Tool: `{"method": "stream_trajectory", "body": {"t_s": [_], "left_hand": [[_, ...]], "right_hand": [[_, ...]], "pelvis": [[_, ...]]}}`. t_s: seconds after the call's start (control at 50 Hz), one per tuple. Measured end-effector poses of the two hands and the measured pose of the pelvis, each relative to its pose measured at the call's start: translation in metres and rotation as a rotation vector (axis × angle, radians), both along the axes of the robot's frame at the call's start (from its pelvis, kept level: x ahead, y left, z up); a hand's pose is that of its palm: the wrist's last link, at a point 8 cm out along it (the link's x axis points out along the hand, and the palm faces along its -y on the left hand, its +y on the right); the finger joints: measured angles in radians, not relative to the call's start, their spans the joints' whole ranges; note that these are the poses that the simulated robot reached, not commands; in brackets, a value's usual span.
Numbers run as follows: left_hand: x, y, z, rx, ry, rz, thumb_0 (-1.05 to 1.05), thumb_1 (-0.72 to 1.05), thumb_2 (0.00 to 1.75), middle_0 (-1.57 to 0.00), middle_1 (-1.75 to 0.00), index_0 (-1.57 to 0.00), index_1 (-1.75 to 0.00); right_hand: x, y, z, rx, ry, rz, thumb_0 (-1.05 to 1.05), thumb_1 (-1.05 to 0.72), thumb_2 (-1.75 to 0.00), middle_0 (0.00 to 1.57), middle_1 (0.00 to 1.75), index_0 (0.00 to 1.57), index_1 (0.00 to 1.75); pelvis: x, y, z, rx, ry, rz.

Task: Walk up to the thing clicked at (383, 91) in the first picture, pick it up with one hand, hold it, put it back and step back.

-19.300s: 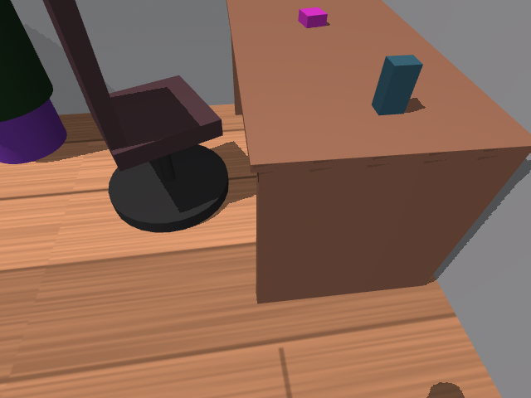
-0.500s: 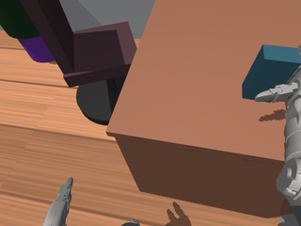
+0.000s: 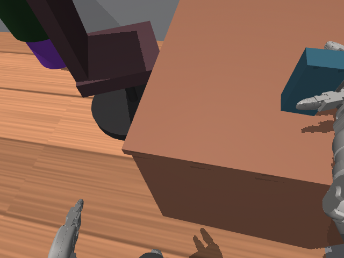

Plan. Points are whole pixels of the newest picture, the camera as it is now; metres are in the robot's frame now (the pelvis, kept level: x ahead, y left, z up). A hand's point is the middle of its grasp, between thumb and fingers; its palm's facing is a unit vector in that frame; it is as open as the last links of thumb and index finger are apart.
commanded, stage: close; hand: right
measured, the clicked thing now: (310, 84) +0.53 -0.23 +0.09
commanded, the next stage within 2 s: settle in 0.46 s
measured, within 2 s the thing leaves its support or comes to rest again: leaves its support in 0.62 s
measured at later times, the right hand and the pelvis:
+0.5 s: hand (317, 79) +0.53 -0.23 +0.11, palm faces +0.20 +0.98 +0.04, open 9.3 cm; pelvis +0.00 +0.00 +0.00, yaw +0 degrees
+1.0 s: hand (327, 69) +0.52 -0.23 +0.15, palm faces +0.20 +0.98 +0.01, open 9.6 cm; pelvis +0.00 +0.00 +0.01, yaw +0 degrees
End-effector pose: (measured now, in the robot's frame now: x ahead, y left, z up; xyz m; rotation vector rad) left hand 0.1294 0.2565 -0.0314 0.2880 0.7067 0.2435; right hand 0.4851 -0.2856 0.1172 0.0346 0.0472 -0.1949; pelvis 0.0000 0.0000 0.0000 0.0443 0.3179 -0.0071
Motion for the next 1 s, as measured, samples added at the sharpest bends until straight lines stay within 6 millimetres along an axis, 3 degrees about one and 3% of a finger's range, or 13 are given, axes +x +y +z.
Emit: {"method": "stream_trajectory", "body": {"t_s": [0.36, 0.56, 0.78, 0.94, 1.0], "left_hand": [[0.011, -0.001, 0.009, 0.015, -0.029, -0.017, -0.01, -0.52, 0.05, -0.05, -0.05, -0.05, -0.05], [0.002, -0.002, -0.003, -0.007, 0.016, -0.011, -0.01, -0.52, 0.05, -0.05, -0.05, -0.05, -0.05], [0.012, 0.006, 0.014, 0.013, -0.047, -0.01, -0.01, -0.53, 0.06, -0.06, -0.05, -0.05, -0.05], [0.003, -0.003, 0.0, -0.028, 0.005, -0.01, -0.01, -0.53, 0.06, -0.06, -0.05, -0.06, -0.05], [0.001, -0.001, -0.003, -0.034, 0.021, 0.007, -0.01, -0.53, 0.06, -0.06, -0.05, -0.06, -0.05]], "right_hand": [[0.001, -0.003, -0.005, 0.002, 0.001, -0.02, -0.01, 0.22, -0.53, 0.95, 0.77, 0.97, 0.77], [0.008, 0.005, -0.005, 0.003, 0.001, -0.011, -0.01, 0.29, -0.71, 0.9, 0.91, 0.91, 0.91], [0.001, 0.003, 0.013, 0.01, 0.0, -0.025, 0.0, 0.36, -0.84, 0.87, 1.02, 0.88, 1.02], [-0.001, 0.003, 0.019, -0.023, -0.006, -0.005, 0.0, 0.38, -0.88, 0.85, 1.06, 0.86, 1.06], [0.0, 0.004, 0.03, -0.018, -0.015, -0.011, 0.0, 0.39, -0.89, 0.85, 1.07, 0.86, 1.07]], "pelvis": [[0.003, 0.001, 0.002, -0.002, -0.003, -0.005], [0.002, 0.0, -0.001, 0.0, 0.015, 0.002], [0.003, 0.004, 0.005, -0.004, -0.02, -0.003], [0.003, 0.002, 0.007, -0.003, -0.02, -0.006], [0.004, 0.0, 0.009, -0.005, -0.028, -0.002]]}}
